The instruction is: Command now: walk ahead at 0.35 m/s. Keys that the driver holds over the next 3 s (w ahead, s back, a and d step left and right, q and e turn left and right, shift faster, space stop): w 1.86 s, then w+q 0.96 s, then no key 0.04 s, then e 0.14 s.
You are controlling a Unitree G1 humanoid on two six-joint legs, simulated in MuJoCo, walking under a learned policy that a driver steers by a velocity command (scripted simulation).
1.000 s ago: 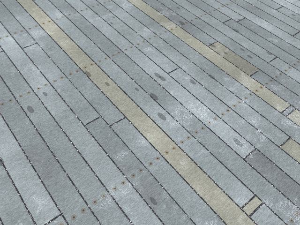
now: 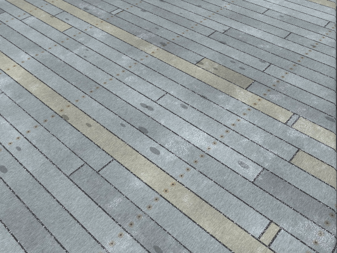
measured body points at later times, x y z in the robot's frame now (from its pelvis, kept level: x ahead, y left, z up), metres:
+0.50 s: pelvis +0.23 +0.07 +0.00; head +0.27 +0.07 +0.45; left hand +0.24 +0.34 -0.14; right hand +0.42 -0.19 -0.09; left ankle +0.32 +0.15 -0.73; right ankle +0.08 -0.09 -0.63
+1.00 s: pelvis +0.51 +0.02 +0.00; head +0.55 +0.02 +0.44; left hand +0.74 +0.26 -0.08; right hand +0.50 -0.26 -0.14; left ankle +0.33 +0.15 -0.69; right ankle +0.62 -0.08 -0.73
